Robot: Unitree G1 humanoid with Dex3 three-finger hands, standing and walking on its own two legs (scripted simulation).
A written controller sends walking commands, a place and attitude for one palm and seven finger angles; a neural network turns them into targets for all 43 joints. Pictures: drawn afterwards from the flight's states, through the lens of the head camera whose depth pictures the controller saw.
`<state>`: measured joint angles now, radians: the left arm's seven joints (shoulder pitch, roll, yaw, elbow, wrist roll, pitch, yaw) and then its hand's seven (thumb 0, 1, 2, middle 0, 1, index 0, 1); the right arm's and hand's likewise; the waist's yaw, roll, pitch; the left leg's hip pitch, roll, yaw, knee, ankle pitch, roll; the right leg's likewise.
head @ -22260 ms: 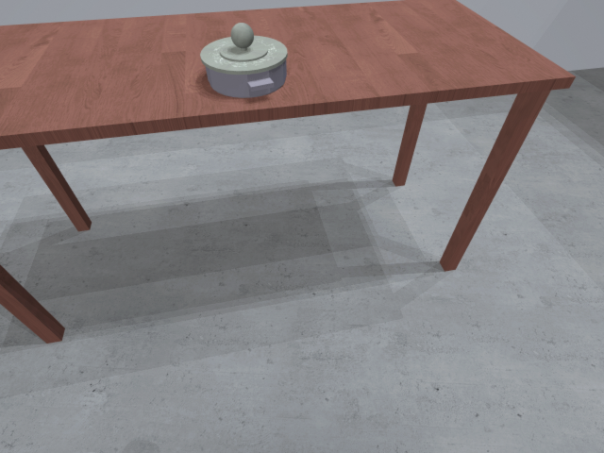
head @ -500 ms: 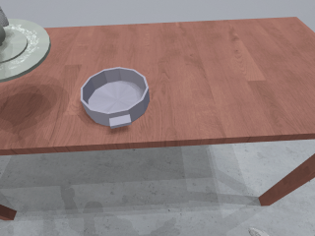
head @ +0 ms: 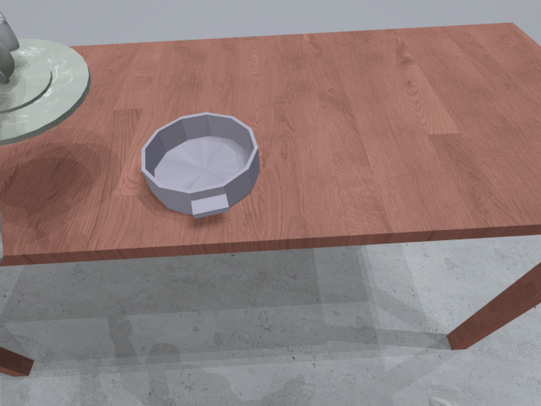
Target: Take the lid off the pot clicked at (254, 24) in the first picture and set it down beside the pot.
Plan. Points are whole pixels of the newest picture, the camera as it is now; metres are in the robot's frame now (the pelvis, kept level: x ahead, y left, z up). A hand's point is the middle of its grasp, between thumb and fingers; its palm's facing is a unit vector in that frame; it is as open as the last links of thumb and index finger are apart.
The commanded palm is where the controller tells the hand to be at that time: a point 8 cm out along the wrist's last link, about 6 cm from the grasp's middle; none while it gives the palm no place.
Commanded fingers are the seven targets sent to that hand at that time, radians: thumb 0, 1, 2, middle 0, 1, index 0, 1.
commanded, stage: lower the lid onto the table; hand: left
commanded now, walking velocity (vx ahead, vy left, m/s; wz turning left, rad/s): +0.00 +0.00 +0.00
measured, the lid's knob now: out of the picture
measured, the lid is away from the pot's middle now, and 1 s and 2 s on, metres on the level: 0.22 0.23 0.23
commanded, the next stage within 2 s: none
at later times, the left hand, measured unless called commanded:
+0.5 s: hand out of the picture +0.43 +0.33 +0.27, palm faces -0.15 -0.18 -0.97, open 8.1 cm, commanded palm +0.42 +0.33 +0.34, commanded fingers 0.00 0.52 1.07 -0.86 -1.04 -0.86 -1.03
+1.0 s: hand (3, 111) +0.43 +0.33 +0.23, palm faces -0.27 -0.19 -0.94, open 8.1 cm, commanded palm +0.44 +0.33 +0.30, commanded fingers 0.00 0.52 1.07 -0.86 -1.04 -0.86 -1.03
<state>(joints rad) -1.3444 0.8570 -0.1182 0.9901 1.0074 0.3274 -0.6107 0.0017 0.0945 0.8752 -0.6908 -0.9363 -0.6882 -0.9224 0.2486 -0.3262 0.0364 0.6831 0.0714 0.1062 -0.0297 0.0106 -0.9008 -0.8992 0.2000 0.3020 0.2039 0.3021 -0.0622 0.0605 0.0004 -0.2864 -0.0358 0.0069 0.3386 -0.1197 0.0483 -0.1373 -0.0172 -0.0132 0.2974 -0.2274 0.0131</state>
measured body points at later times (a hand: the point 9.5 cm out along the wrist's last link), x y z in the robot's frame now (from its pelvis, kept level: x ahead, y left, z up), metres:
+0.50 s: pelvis +0.00 +0.00 +0.00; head +0.03 -0.01 +0.45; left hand +0.44 +0.33 +0.33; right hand +0.07 -0.28 -0.12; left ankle +0.03 +0.09 -0.75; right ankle -0.05 -0.13 -0.75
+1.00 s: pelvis -0.01 +0.00 +0.00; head +0.03 -0.01 +0.45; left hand +0.44 +0.34 +0.29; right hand +0.06 -0.28 -0.13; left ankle +0.03 +0.09 -0.75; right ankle -0.05 -0.13 -0.75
